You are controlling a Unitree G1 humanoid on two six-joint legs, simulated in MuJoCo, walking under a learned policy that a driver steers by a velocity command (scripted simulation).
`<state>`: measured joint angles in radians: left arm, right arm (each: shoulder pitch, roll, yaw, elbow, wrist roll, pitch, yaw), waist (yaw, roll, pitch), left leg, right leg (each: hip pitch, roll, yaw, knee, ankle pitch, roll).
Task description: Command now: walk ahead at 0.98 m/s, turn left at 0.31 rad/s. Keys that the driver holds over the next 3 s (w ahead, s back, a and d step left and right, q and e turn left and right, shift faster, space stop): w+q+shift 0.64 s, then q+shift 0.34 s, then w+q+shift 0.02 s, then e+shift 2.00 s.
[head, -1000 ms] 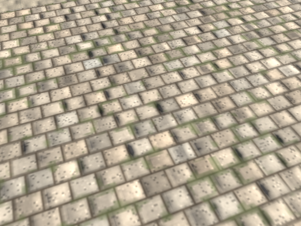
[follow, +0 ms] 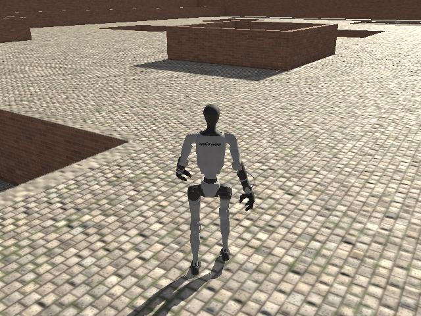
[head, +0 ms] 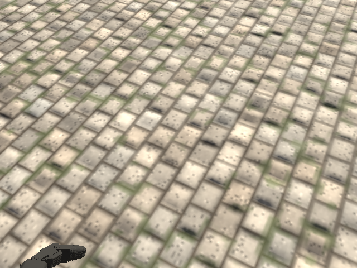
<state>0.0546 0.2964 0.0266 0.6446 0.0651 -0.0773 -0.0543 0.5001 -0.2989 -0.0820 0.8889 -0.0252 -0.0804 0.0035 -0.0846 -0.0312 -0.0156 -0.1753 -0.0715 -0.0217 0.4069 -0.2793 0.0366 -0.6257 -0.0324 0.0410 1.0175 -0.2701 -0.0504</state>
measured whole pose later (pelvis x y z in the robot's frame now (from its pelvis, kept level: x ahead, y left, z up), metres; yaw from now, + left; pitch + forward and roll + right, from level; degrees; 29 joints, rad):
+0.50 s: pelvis +0.43 +0.02 -0.02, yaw +22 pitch +2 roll -2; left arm 0.51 0.30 0.05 0.90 0.02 -0.11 0.01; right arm -0.03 -0.33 -0.05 0.62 -0.03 -0.01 0.10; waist 0.07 0.02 0.04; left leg -0.80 0.04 0.13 0.83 -0.02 0.15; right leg 0.22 0.00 -0.28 0.21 -0.44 0.05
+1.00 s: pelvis +0.80 +0.19 -0.03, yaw +53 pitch +0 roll +0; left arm 0.05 0.28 -0.03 0.59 0.04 -0.08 0.03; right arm 0.38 -0.36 -0.10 0.76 0.01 0.00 -0.01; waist -0.10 -0.02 0.09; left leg -0.18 -0.23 -0.22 0.96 -0.58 0.08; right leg -0.52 0.02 0.05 0.54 -0.06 0.00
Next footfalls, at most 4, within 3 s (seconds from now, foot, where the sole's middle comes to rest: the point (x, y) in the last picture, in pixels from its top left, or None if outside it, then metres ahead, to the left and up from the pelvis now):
0.14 right None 0.30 -0.15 -0.77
0.58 left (135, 229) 0.66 0.15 -0.77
0.98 right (107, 159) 1.01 0.28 -0.77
1.32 left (92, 198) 0.81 0.33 -0.77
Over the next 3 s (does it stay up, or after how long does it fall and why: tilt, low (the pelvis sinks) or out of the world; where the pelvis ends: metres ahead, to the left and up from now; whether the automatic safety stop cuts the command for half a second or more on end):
stays up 0.92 0.22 0.00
